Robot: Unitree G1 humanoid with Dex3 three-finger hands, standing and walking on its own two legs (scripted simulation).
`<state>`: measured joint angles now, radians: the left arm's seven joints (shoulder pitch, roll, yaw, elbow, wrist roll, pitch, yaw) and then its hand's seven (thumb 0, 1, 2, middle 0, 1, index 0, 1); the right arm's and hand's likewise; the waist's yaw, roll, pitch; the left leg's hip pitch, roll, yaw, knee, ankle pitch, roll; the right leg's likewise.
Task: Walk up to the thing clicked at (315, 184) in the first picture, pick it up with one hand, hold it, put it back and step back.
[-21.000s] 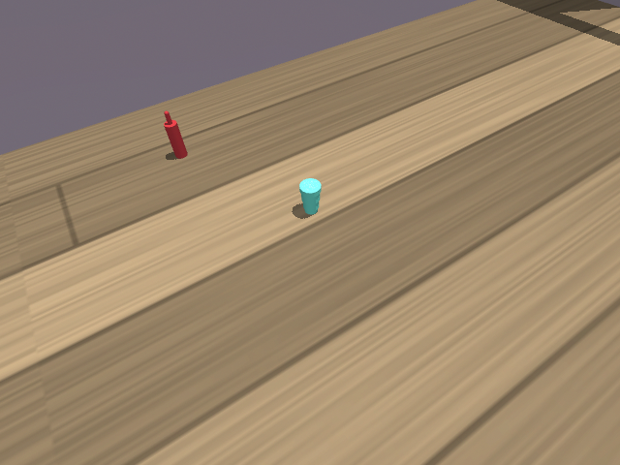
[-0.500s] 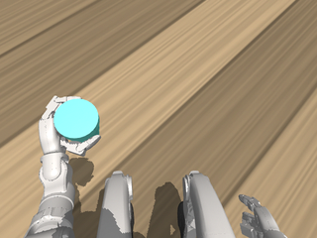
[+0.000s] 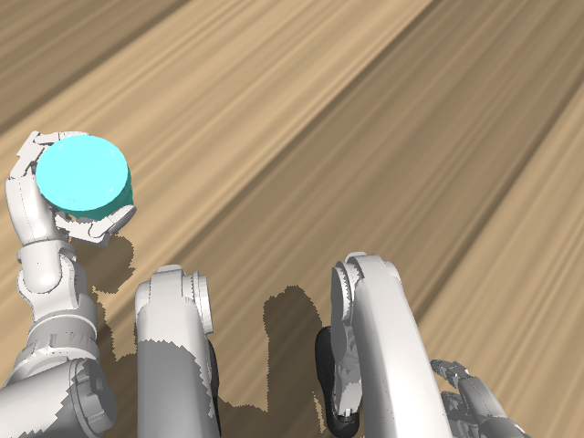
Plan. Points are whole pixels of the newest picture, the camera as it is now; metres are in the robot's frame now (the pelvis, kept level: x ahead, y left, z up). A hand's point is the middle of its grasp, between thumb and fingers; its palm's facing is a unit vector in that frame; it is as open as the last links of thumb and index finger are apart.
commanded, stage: crouch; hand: left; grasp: from the side
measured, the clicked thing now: (99, 194) +0.43 +0.25 -0.08
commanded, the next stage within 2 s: lower in 0.64 s
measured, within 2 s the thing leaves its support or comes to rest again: rests again in 1.80 s
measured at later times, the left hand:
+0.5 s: hand (107, 204) +0.43 +0.26 -0.15, palm faces +0.24 -0.97 -0.03, open 11.5 cm
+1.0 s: hand (119, 213) +0.44 +0.26 -0.20, palm faces +0.25 -0.97 -0.01, open 11.5 cm
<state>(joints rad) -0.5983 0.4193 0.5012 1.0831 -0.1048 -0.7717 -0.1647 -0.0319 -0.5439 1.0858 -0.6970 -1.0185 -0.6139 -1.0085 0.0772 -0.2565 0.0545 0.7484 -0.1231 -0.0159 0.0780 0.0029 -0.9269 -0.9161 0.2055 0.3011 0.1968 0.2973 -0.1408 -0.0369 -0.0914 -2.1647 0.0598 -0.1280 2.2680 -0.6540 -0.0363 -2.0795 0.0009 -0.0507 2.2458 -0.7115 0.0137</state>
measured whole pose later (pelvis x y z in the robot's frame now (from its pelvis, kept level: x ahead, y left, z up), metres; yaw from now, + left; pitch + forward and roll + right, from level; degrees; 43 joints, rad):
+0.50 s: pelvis +0.00 +0.00 -0.06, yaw -4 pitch +27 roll -8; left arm -0.58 0.51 0.56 1.09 -0.11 -0.79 -0.18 -0.03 -0.54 1.08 -0.70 -1.02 -0.61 -1.01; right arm 0.02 -0.29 0.14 0.73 -0.18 0.01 0.10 0.00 -0.92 -0.91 0.21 0.30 0.20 0.30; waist -0.17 -0.08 0.03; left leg -2.28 0.05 -0.21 2.48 -0.68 -0.05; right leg -2.17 0.03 -0.10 2.41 -0.71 0.03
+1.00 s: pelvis +0.00 +0.01 -0.08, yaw -7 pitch +21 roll -11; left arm -0.58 0.61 0.59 1.21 -0.12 -0.87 -0.15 -0.03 -0.54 1.08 -0.70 -1.01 -0.62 -1.00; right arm -0.05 -0.32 0.26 0.68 -0.24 0.02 0.12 0.00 -0.93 -0.91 0.21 0.30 0.20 0.30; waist -0.21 -0.14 0.13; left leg -2.28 0.05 -0.28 2.57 -0.68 -0.05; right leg -2.15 0.05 -0.14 2.45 -0.70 0.05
